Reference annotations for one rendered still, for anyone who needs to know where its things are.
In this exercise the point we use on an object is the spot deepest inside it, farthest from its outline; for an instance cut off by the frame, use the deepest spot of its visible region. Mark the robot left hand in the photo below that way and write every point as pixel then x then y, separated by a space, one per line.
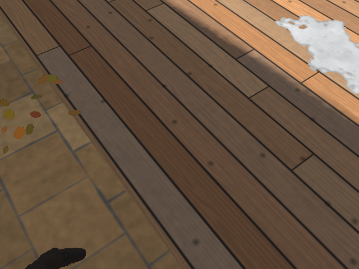
pixel 57 258

